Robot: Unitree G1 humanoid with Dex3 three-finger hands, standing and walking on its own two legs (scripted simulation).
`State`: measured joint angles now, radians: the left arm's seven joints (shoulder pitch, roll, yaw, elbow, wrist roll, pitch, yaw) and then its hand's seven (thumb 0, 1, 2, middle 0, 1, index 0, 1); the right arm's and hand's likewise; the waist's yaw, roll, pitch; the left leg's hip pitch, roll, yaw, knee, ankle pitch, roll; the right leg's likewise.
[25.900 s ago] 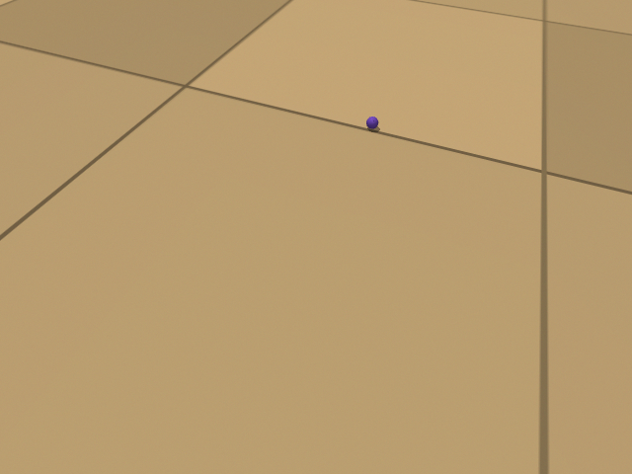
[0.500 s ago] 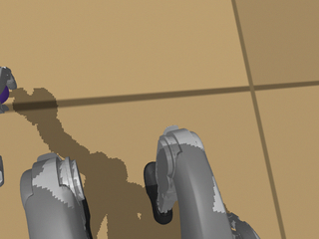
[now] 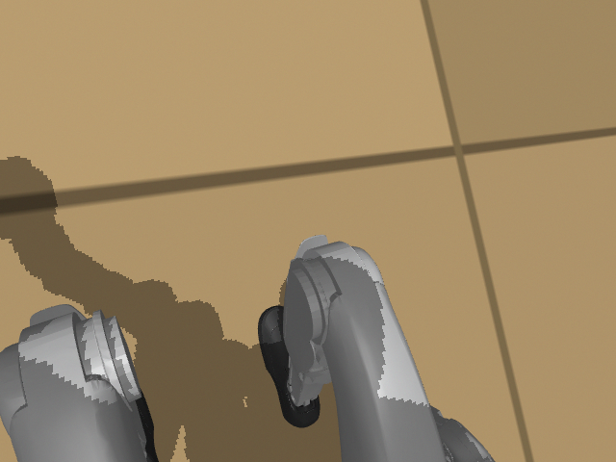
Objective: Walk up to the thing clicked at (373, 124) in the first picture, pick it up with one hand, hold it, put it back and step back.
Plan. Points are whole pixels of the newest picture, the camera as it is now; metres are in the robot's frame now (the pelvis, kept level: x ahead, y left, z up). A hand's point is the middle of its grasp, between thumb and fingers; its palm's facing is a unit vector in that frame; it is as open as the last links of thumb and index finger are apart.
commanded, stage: rest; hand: left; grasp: from above
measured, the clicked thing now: out of the picture +0.47 +0.30 -0.24
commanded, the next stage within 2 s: open in 0.92 s
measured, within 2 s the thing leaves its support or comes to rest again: rests again in 0.68 s
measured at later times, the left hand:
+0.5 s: hand out of the picture +0.46 +0.29 -0.25, palm faces -0.46 -0.13 -0.88, open 7.5 cm
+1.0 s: hand out of the picture +0.46 +0.29 -0.26, palm faces -0.46 -0.15 -0.87, open 7.4 cm
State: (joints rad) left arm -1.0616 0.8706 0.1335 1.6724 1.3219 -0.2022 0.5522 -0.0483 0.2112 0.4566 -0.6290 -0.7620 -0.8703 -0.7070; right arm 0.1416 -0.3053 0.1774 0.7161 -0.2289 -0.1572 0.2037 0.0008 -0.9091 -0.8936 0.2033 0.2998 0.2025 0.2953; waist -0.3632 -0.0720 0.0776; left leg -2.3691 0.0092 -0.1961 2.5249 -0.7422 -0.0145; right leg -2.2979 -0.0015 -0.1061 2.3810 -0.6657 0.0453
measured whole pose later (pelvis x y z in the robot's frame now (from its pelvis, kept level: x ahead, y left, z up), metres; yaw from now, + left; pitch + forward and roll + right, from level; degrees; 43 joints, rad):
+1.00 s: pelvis +0.00 +0.01 +0.00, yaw -3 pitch +29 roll -14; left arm -1.11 1.00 0.13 1.78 1.32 -0.20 0.62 -0.03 0.24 0.45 -0.57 -0.83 -0.84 -0.74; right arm 0.09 -0.36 0.28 0.66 -0.27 -0.25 0.27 0.00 -0.91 -0.90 0.20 0.30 0.20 0.30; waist -0.41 -0.13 0.16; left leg -2.35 0.01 -0.25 2.56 -0.75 -0.01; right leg -2.26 0.02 -0.15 2.37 -0.65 0.06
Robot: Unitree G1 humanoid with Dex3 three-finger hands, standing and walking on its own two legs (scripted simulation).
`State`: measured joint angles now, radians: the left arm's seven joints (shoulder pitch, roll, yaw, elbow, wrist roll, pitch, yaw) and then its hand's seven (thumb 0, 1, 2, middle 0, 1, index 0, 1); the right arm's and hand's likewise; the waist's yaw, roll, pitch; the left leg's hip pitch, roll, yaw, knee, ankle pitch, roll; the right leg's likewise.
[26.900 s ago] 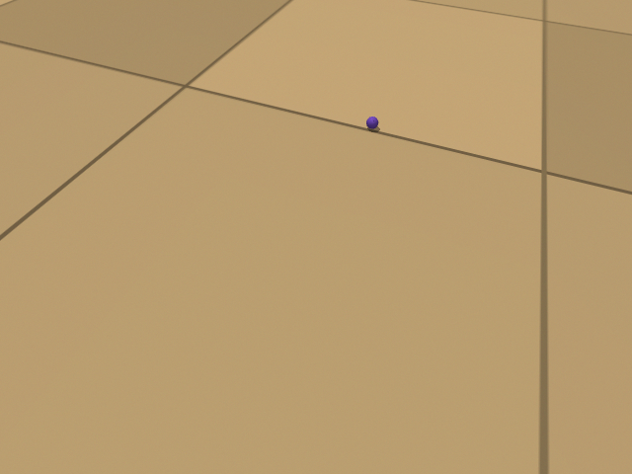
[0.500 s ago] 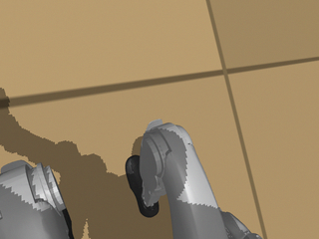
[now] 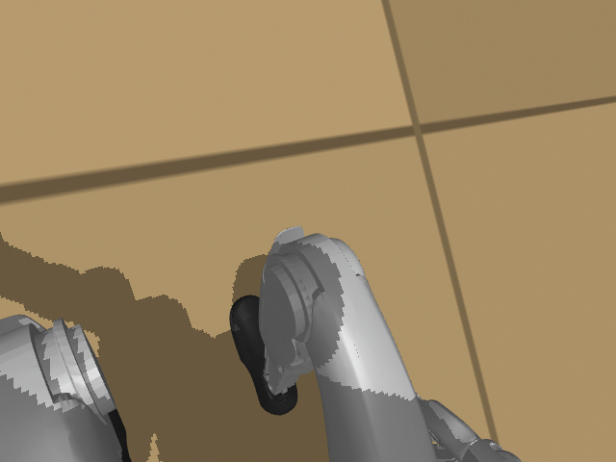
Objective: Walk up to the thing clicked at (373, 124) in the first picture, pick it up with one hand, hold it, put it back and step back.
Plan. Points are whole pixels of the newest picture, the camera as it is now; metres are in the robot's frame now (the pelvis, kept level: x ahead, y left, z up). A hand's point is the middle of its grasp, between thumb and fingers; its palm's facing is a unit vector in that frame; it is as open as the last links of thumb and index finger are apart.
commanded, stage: open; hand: left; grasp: from above
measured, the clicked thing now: out of the picture +0.47 +0.32 -0.27
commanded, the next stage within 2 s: withdraw in 0.92 s
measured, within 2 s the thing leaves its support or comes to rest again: neither
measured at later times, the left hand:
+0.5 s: hand out of the picture +0.45 +0.32 -0.25, palm faces -0.46 -0.16 -0.87, open 12.4 cm
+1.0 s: hand out of the picture +0.45 +0.32 -0.26, palm faces -0.46 -0.16 -0.87, open 13.9 cm
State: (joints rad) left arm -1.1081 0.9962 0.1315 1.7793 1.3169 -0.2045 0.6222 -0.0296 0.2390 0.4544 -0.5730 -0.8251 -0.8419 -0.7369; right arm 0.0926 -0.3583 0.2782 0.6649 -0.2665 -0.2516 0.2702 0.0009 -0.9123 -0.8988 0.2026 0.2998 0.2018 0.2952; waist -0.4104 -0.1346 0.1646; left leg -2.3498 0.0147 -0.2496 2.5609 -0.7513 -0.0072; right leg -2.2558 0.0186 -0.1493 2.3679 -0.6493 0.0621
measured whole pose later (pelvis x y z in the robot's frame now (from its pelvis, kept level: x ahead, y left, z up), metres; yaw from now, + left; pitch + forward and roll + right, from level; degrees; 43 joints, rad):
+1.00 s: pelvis +0.00 +0.00 +0.00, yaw -1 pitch +29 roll -15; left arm -1.11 1.04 0.11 1.76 1.29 -0.21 0.60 0.00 -0.48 0.96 -0.07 -1.06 -0.08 -1.05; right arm 0.10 -0.36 0.30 0.64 -0.26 -0.24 0.25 0.00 -0.90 -0.90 0.20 0.30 0.20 0.30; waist -0.42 -0.15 0.19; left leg -2.34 0.02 -0.26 2.55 -0.74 0.00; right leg -2.24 0.02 -0.16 2.34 -0.64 0.07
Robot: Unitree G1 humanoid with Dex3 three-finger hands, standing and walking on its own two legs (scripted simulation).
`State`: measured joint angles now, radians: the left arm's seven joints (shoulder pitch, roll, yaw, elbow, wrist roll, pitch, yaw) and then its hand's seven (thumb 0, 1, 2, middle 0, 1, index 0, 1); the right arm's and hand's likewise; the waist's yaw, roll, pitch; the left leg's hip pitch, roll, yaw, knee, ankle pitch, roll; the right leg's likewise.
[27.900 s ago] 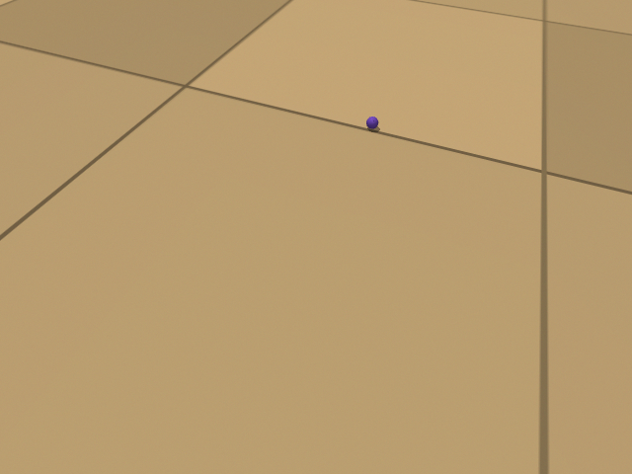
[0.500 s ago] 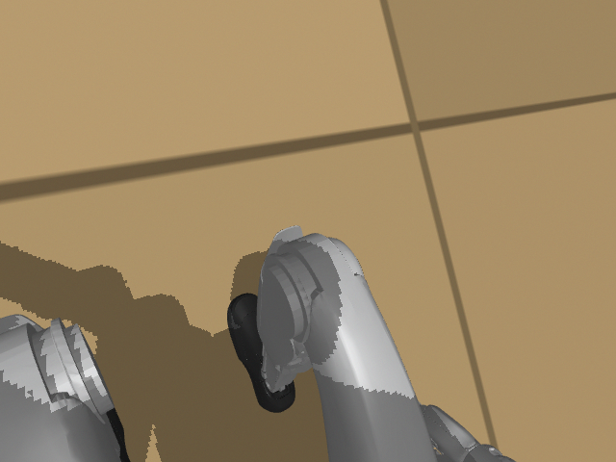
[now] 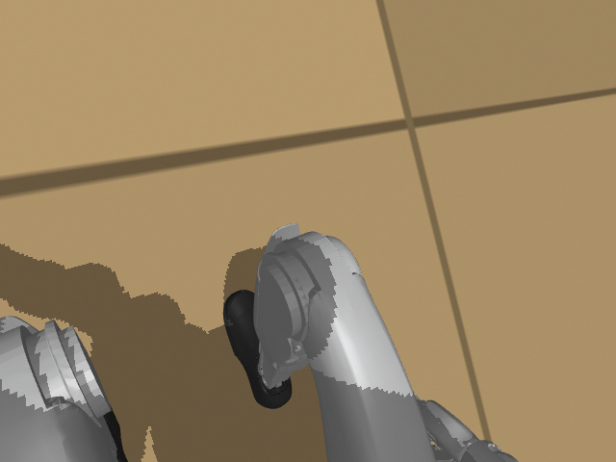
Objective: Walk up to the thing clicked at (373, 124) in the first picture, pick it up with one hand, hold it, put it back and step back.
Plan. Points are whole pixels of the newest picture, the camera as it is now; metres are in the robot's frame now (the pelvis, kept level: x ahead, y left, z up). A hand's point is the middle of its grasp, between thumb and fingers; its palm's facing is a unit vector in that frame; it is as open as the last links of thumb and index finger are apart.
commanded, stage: withdraw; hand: left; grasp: from above
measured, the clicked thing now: out of the picture +0.47 +0.33 -0.27
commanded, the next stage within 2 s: home in 0.88 s
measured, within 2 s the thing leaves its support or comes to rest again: neither
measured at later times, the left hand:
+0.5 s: hand out of the picture +0.46 +0.36 -0.11, palm faces -0.37 -0.09 -0.92, open 14.0 cm
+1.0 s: hand out of the picture +0.43 +0.33 -0.14, palm faces -0.49 -0.11 -0.87, open 13.6 cm
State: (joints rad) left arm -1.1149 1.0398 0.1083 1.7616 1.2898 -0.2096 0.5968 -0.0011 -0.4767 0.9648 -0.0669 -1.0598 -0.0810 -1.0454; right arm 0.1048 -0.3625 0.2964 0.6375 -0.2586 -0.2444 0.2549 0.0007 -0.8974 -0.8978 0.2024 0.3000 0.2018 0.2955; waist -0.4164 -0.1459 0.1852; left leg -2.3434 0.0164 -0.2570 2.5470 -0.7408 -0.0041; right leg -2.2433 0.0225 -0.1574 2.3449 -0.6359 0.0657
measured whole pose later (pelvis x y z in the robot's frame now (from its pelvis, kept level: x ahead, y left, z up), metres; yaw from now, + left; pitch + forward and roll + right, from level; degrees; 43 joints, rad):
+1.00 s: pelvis -0.01 -0.01 +0.03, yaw +7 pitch +33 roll -9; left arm -1.05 0.81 0.03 1.50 1.28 -0.26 0.31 0.00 -0.45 0.97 -0.15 -0.98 -0.15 -0.98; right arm 0.20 -0.32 0.13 0.68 -0.15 -0.01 0.10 0.00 -0.91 -0.90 0.20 0.30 0.20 0.30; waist -0.30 -0.03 -0.01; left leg -2.32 0.00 -0.14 2.38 -0.65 0.00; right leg -2.24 -0.02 -0.07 2.27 -0.61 0.04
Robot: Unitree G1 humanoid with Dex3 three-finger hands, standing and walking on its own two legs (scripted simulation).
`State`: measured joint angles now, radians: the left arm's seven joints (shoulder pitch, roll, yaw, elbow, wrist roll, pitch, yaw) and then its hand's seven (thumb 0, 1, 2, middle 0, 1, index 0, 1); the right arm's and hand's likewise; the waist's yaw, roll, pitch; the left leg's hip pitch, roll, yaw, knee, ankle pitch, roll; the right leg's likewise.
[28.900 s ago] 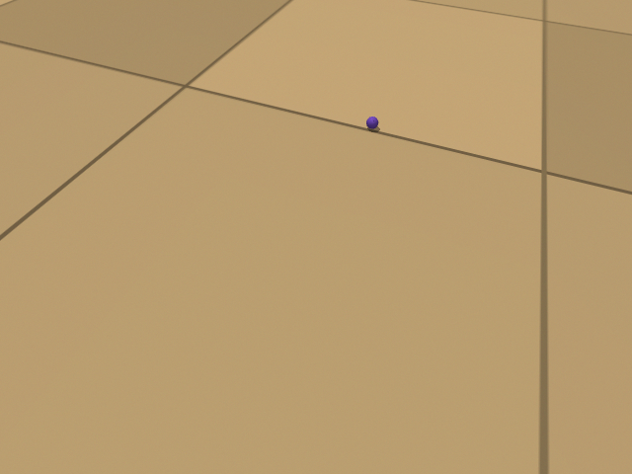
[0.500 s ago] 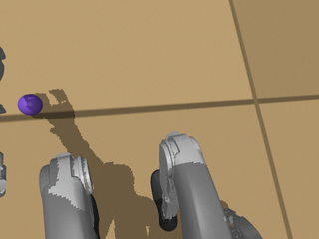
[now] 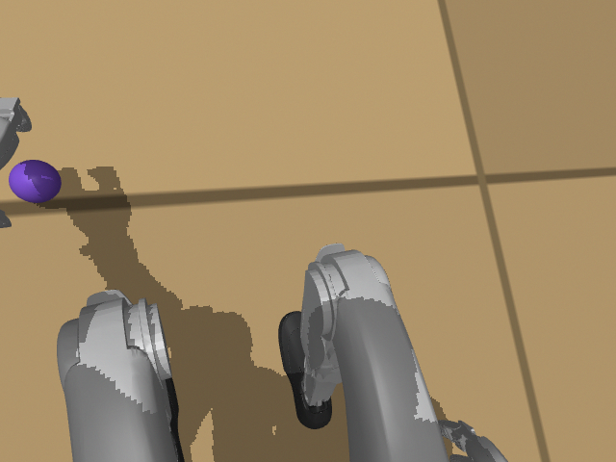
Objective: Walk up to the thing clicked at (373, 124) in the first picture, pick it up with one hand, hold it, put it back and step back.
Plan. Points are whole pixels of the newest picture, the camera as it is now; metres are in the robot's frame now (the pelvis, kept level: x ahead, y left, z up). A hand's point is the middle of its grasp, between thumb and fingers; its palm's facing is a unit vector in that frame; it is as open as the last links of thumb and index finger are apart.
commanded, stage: home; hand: left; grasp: from above
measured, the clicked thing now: (35, 181) +0.52 +0.28 -0.30
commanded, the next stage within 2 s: none
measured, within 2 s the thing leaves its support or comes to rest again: neither
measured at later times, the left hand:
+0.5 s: hand out of the picture +0.42 +0.27 -0.03, palm faces -0.33 -0.55 -0.77, open 8.9 cm
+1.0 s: hand out of the picture +0.28 +0.21 +0.18, palm faces +0.08 -0.95 -0.30, open 7.4 cm
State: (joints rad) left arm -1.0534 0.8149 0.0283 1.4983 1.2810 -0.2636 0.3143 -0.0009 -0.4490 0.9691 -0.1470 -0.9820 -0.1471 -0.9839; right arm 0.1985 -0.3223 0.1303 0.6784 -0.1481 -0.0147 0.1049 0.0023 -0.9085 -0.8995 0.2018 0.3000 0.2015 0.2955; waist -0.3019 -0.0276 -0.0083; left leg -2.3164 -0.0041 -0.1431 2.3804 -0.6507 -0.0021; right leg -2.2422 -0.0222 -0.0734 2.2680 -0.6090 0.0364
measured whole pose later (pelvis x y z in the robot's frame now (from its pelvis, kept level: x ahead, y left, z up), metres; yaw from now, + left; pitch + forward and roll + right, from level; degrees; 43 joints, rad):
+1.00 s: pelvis +0.04 -0.01 +0.27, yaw +7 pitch +23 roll -4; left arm 0.08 0.29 0.04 0.20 0.02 0.34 0.08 0.01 0.89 0.89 -0.21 -0.30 -0.21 -0.30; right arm 0.12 -0.21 0.05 0.54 0.04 -0.10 -0.08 0.01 -0.91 -0.90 0.20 0.30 0.20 0.30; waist -0.07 0.02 -0.19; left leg -1.31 0.03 -0.08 1.49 -0.59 -0.02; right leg -1.27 -0.03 -0.07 1.43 -0.56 0.01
